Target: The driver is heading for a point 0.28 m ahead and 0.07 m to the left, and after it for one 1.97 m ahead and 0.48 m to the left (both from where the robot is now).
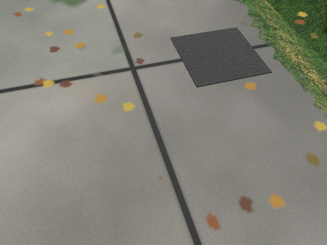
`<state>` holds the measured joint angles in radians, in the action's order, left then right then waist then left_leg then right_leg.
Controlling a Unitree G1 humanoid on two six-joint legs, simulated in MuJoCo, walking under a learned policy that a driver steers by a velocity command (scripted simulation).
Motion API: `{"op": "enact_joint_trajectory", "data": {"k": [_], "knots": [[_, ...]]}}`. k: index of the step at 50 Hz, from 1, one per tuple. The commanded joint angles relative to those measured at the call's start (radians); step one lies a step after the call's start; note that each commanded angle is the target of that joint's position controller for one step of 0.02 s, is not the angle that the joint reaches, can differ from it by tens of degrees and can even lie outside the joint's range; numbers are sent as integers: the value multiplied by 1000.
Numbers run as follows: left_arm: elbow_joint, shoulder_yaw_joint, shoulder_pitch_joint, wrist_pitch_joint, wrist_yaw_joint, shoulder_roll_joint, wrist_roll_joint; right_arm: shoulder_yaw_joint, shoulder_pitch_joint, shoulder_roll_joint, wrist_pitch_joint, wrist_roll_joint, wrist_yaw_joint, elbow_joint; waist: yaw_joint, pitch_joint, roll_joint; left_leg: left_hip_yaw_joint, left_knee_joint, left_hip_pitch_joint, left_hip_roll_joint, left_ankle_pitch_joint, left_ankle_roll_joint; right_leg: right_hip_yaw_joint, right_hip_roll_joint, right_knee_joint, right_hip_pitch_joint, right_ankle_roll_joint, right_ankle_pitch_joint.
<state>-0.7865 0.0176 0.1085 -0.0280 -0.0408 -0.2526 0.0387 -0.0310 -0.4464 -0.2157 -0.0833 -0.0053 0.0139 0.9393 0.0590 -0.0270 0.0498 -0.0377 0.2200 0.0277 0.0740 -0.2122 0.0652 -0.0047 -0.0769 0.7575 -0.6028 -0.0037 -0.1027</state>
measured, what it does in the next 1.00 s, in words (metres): walks ahead, turning left: right foot, then left foot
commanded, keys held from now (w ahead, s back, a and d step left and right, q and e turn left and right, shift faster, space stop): w+q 0.78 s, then w+e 0.22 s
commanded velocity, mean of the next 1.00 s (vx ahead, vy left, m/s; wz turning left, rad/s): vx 0.50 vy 0.00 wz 0.39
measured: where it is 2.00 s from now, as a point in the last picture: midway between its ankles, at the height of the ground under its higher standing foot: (103, 139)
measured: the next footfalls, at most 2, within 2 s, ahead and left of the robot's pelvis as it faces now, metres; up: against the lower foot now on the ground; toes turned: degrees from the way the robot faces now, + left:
right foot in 0.14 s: +0.24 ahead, -0.11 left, +0.00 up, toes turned +3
left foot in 0.68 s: +0.45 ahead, +0.15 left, +0.00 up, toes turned +28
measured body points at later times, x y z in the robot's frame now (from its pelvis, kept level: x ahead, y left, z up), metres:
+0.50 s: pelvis +0.24 -0.02 +0.00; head +0.27 -0.03 +0.45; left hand +0.17 +0.23 -0.13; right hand +0.45 -0.24 -0.12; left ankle +0.33 +0.14 -0.68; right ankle +0.20 -0.12 -0.75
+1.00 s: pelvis +0.47 +0.11 +0.00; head +0.49 +0.13 +0.45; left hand +0.46 +0.39 -0.13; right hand +0.62 -0.12 -0.13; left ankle +0.41 +0.13 -0.75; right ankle +0.65 +0.01 -0.67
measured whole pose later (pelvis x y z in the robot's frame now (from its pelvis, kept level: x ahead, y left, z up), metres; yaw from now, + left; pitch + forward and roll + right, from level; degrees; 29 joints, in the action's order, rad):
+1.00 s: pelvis +0.47 +0.11 +0.00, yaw +27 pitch +0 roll +1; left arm -0.83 0.04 0.20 -0.02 -0.03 -0.25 0.03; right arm -0.05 -0.34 -0.24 -0.07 -0.01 0.01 0.90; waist 0.02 -0.04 0.04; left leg -0.04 0.22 0.03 0.13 -0.19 0.13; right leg -0.01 -0.13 0.95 -0.66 -0.01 -0.13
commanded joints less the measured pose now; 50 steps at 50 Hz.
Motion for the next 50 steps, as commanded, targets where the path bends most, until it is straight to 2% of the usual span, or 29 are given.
{"op": "enact_joint_trajectory", "data": {"k": [1, 3, 5, 6, 7, 8, 9, 10, 11, 12, 14, 15, 17, 23, 26, 29, 32, 33, 34, 35, 36, 37, 38, 39, 40, 41, 42, 45, 50], "knots": [[89, -2, -118, -20, 4, -39, -8, -34, -35, -163, -7, -1, -6, -28, -4, -34, -128, 164, -33, 46, -239, 415, 125, 51, 41, -121, 54, 10, 51], [98, 0, -134, -27, 11, -54, -11, -37, -40, -173, -2, -5, -10, -21, -8, -31, -133, 198, 8, 18, -262, 456, 120, 42, 51, -162, 90, -3, 26], [87, 9, -82, -38, 20, -76, -12, -42, -17, -186, 3, -9, -14, -21, -44, -14, -136, 227, 78, 8, -272, 501, 104, 31, 69, -217, 187, -24, -37], [60, 18, 4, -46, 28, -91, -9, -45, 2, -192, 5, -5, -15, -23, -88, 21, -122, 218, 171, 25, -252, 554, 90, 38, 89, -279, 310, -39, -45], [17, 34, 139, -60, 40, -129, 4, -41, 4, -175, 5, 1, -12, -26, -141, 102, -71, 177, 345, 93, -197, 519, 70, 7, 60, -322, 513, -67, -31], [4, 55, 309, -68, 56, -212, 29, -29, 24, -126, 0, 9, -9, -71, -205, 245, 42, 126, 624, 257, -128, 235, 48, -234, -180, -350, 747, -118, -168], [8, 77, 302, -51, 56, -290, 27, -16, -82, -44, 9, 33, -15, -96, -145, 315, 242, 37, 882, 549, 6, -329, 24, -606, -396, -463, 889, -210, -272], [19, 62, 248, -39, 52, -198, 1, -41, -51, -149, 28, 1, -23, -68, -131, 217, 87, 97, 974, 610, -59, -296, 35, -615, -360, -489, 777, -210, -362], [28, 42, 174, -41, 48, -120, -6, -47, 3, -143, 32, -4, -14, -70, -103, 93, 23, 112, 968, 615, -96, -205, 35, -465, -309, -514, 658, -188, -336], [26, 34, 138, -48, 45, -86, -8, -43, 33, -113, 35, -5, -5, -73, -85, 32, 17, 107, 940, 591, -125, -146, 25, -341, -261, -549, 568, -167, -212], [10, 28, 130, -62, 52, -59, -13, -46, 40, -99, 58, -23, 11, -71, -52, 2, 48, 93, 912, 545, -151, -97, 5, -179, -192, -587, 486, -127, -78], [1, 32, 144, -73, 52, -68, -15, -45, 43, -88, 67, -25, 17, -78, -44, 13, 63, 84, 917, 535, -150, -79, -3, -146, -199, -591, 475, -136, -8], [-18, 38, 171, -87, 51, -73, -25, -46, 99, -79, 79, -26, 26, -99, -39, 2, 38, 79, 910, 585, -161, -26, -15, -74, -195, -610, 487, -144, 74], [-64, 44, 238, -85, 51, -78, -18, -32, 303, -62, 82, -26, 49, -175, -65, -44, 20, 34, 696, 670, -166, 168, -36, 105, -163, -622, 527, -140, 177], [-83, 51, 273, -82, 55, -102, -19, -20, 410, -54, 79, -29, 61, -216, -91, -66, 22, -24, 541, 624, -156, 210, -15, 162, -177, -616, 556, -133, 218], [-107, 57, 315, -69, 61, -122, -17, -19, 467, -68, 78, -34, 64, -247, -104, -77, 19, -70, 454, 599, -134, 135, 24, 203, -202, -569, 646, -122, 323], [-120, 66, 317, -47, 69, -161, -14, -31, 415, -90, 79, -39, 53, -243, -68, -23, 48, -127, 409, 467, -48, -21, 83, 256, -208, -379, 713, -104, 736], [-121, 70, 315, -36, 70, -176, -14, -41, 333, -106, 75, -39, 47, -221, -32, 29, 50, -133, 387, 375, -8, -63, 108, 266, -206, -238, 717, -102, 827], [-114, 71, 303, -26, 68, -184, -18, -57, 188, -129, 64, -44, 35, -176, 33, 112, 21, -122, 311, 188, 26, -33, 139, 284, -193, -26, 649, -84, 759], [-86, 63, 300, -26, 65, -159, -16, -88, 28, -212, 59, -55, 18, -132, 97, 218, -72, 81, 256, -74, -104, -123, 190, 286, -165, 271, 434, -49, 444], [0, 47, 299, -38, 44, -61, -29, -116, 75, -329, 69, -32, 8, -158, 24, 293, -343, 655, 144, -367, -391, -147, 340, 226, 65, 655, -39, 23, -412], [27, 59, 181, -51, 40, -143, -17, -114, 43, -322, 82, -15, 1, -173, 77, 293, -147, 736, 60, -352, -417, -31, 348, 11, 65, 710, -154, 19, -392], [44, 51, 128, -63, 36, -116, -30, -104, 83, -282, 82, -11, -9, -156, 50, 169, -94, 575, 65, -252, -398, 66, 327, -18, 9, 670, -185, 6, -297], [27, 46, 155, -71, 39, -106, -32, -88, 126, -222, 75, -5, -12, -147, -4, 70, -33, 475, 53, -94, -353, 202, 282, -16, -30, 550, -123, 3, -237], [14, 45, 174, -60, 38, -96, -20, -73, 170, -177, 64, -4, -16, -147, -49, 43, -21, 382, 41, -8, -303, 281, 242, -22, -56, 471, -57, 3, -230], [-13, 41, 235, -39, 38, -82, -4, -59, 205, -144, 53, -2, -15, -155, -82, 51, -25, 317, 15, 57, -279, 324, 223, -17, -61, 437, 25, 7, -213], [-28, 39, 261, -20, 34, -74, 6, -50, 196, -124, 36, -3, -11, -146, -91, 50, -48, 285, 5, 97, -269, 414, 220, -9, -61, 410, 74, 9, -217], [-26, 40, 211, 2, 18, -68, -1, -52, 141, -152, 8, -4, -4, -104, -83, 16, -68, 195, -55, 108, -237, 420, 188, 14, -62, 318, 38, 10, -125], [8, 41, 55, 5, 8, -65, -21, -44, 70, -153, -3, -9, -5, -69, -29, -37, -87, 93, -99, 11, -226, 404, 99, -14, -29, 150, -89, -12, 57]]}}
